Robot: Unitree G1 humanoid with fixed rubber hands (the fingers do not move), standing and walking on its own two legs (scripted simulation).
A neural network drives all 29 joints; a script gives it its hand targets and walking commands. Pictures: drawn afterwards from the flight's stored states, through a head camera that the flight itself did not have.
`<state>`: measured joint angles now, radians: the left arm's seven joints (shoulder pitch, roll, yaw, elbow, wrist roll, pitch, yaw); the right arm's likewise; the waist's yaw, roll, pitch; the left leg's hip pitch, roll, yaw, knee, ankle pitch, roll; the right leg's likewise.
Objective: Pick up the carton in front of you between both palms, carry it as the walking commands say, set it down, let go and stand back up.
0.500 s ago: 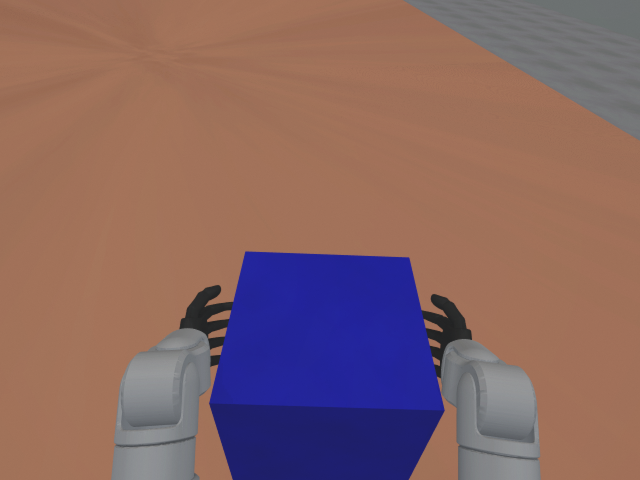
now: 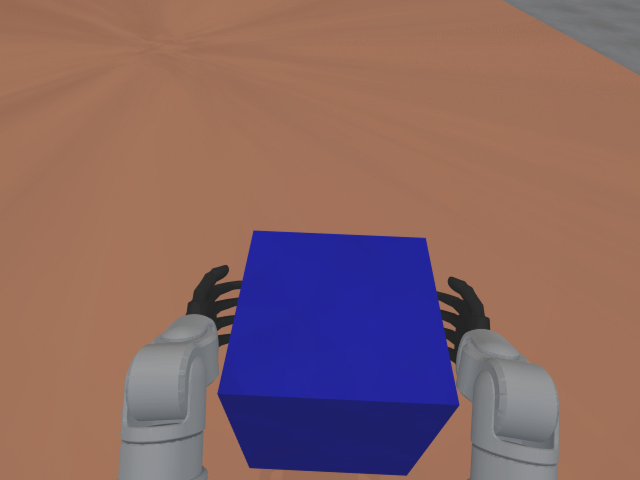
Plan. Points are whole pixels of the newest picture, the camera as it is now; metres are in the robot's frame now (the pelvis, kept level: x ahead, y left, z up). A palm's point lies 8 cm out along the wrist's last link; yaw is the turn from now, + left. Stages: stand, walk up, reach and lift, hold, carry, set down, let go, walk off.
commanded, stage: carry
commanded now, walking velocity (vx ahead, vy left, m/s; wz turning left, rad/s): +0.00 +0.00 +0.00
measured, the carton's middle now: (333, 358) +0.28 +0.00 +0.02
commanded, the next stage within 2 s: hold in 1.58 s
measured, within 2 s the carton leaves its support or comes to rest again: neither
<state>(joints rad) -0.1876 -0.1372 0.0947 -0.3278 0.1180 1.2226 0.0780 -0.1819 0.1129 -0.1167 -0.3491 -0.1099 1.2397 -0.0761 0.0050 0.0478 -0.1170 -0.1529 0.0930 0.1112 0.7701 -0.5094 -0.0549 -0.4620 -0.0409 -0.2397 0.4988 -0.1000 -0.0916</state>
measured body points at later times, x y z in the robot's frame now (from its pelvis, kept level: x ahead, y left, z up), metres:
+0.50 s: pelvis +0.14 +0.01 +0.01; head +0.10 +0.01 +0.46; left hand +0.41 +0.16 +0.09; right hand +0.41 -0.14 +0.09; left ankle +0.10 +0.12 -0.72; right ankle +0.11 -0.08 -0.72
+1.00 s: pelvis +0.13 +0.02 +0.01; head +0.09 +0.02 +0.46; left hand +0.40 +0.17 +0.06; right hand +0.40 -0.13 +0.06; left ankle +0.10 +0.12 -0.72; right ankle +0.11 -0.08 -0.72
